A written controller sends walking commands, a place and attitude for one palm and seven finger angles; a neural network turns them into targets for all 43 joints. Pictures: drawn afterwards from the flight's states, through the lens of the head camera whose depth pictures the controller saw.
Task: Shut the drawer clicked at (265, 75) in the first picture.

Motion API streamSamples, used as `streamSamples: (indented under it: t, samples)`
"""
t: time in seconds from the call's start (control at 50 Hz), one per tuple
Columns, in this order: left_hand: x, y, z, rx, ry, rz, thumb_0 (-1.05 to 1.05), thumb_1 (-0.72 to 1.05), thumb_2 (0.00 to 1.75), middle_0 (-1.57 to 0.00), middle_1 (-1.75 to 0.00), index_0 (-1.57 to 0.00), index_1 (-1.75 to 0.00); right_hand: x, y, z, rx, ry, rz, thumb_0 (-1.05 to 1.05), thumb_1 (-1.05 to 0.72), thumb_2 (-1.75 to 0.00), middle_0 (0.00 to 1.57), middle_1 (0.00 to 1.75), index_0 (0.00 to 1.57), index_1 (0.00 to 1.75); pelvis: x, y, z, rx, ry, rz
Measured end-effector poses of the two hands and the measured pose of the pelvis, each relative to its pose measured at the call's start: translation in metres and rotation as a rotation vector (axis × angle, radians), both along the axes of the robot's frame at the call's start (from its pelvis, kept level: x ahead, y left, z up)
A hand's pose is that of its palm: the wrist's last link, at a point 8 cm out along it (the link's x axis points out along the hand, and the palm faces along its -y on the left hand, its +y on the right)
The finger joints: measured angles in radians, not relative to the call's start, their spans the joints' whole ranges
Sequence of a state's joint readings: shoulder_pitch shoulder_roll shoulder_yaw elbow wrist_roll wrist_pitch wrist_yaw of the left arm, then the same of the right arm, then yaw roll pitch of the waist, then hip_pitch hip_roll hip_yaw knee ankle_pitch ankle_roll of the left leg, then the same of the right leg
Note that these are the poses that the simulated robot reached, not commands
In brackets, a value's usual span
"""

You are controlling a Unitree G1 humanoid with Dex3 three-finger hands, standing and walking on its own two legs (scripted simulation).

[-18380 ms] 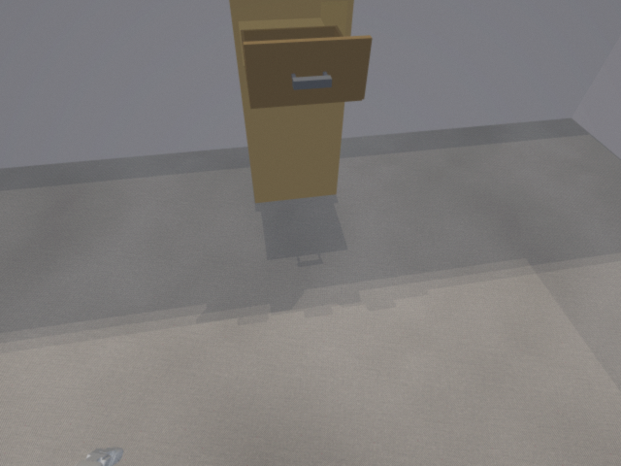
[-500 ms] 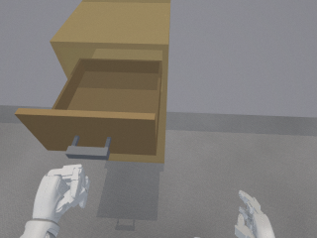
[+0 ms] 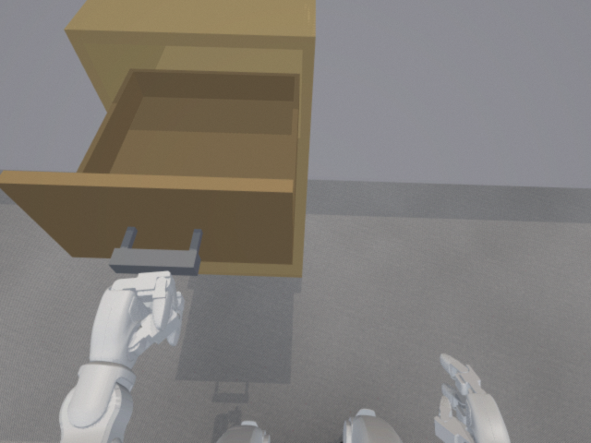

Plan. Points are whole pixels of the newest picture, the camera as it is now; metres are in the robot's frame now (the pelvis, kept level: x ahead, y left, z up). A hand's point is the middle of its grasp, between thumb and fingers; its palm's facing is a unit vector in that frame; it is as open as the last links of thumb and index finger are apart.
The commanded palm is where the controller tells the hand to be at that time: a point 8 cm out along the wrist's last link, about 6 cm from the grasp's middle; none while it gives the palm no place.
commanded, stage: bring the fist close to the handle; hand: left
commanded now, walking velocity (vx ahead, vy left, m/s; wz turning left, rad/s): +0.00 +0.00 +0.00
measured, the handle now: (160, 248) +0.35 +0.20 +0.05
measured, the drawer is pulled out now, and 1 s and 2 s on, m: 0.30 0.28 0.15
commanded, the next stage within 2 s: push the drawer shut in 0.36 s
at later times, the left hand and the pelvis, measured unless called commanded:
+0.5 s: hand (179, 318) +0.26 +0.15 +0.05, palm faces -0.01 -1.00 -0.04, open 3.3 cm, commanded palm +0.24 +0.21 +0.05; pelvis +0.00 +0.00 +0.00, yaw +0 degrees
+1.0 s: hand (182, 292) +0.30 +0.16 +0.05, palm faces -0.01 -1.00 -0.05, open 2.9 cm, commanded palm +0.30 +0.21 +0.05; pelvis -0.01 -0.01 +0.00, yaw +1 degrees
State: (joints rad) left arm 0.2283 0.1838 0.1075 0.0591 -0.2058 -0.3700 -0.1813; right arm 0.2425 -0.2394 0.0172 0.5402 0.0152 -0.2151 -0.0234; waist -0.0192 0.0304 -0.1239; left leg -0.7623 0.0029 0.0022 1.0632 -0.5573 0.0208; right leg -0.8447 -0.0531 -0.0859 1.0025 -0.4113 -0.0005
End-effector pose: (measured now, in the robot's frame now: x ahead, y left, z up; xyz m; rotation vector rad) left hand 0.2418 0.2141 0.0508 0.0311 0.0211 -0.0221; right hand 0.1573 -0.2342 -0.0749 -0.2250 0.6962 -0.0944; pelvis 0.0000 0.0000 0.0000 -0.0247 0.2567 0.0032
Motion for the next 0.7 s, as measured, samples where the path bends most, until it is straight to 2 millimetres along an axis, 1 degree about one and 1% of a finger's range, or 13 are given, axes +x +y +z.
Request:
streamSamples:
  t: [0.12, 0.22, 0.4, 0.54, 0.6, 0.7]
  samples:
    - [0.002, -0.003, 0.0, 0.0, 0.005, -0.003, 0.01, 0.9, 0.9, -1.4, -1.6, -1.4, -1.6, -0.005, -0.001, -0.003, 0.005, 0.027, -0.015, 0.01, -0.9, -0.9, 0.2, 0.29, 0.2, 0.3, 0.0, 0.001, -0.001, 0.0, 0.006, -0.004]
    - [0.0, -0.001, 0.002, 0.007, -0.001, 0.011, 0.01, 0.9, 0.9, -1.4, -1.6, -1.4, -1.6, -0.006, -0.001, -0.003, 0.006, 0.038, -0.018, 0.01, -0.9, -0.9, 0.2, 0.29, 0.2, 0.3, 0.001, 0.001, 0.0, -0.001, 0.007, -0.004]
    - [-0.003, -0.004, 0.0, 0.01, 0.006, 0.01, 0.01, 0.9, 0.9, -1.4, -1.6, -1.4, -1.6, 0.002, -0.004, -0.002, 0.001, 0.026, -0.013, 0.01, -0.9, -0.9, 0.2, 0.29, 0.2, 0.3, 0.003, -0.002, -0.001, -0.001, 0.009, 0.001]
    - [-0.003, -0.008, 0.004, 0.012, -0.007, 0.008, 0.01, 0.9, 0.9, -1.4, -1.6, -1.4, -1.6, 0.008, -0.005, 0.0, 0.006, 0.01, -0.01, 0.01, -0.9, -0.9, 0.2, 0.29, 0.2, 0.3, 0.004, -0.004, 0.0, 0.001, 0.008, 0.002]
    - [0.0, -0.008, 0.004, 0.016, -0.012, 0.01, 0.01, 0.9, 0.9, -1.4, -1.6, -1.4, -1.6, 0.009, -0.006, -0.001, 0.004, 0.012, -0.005, 0.01, -0.9, -0.9, 0.2, 0.29, 0.2, 0.3, 0.003, -0.006, -0.001, 0.002, 0.009, 0.004]
    - [0.012, -0.005, 0.002, 0.02, -0.015, 0.014, 0.01, 0.9, 0.9, -1.4, -1.6, -1.4, -1.6, 0.007, -0.009, -0.005, 0.002, 0.028, -0.007, 0.01, -0.9, -0.9, 0.2, 0.29, 0.2, 0.3, 0.002, -0.008, -0.002, 0.002, 0.011, 0.006]
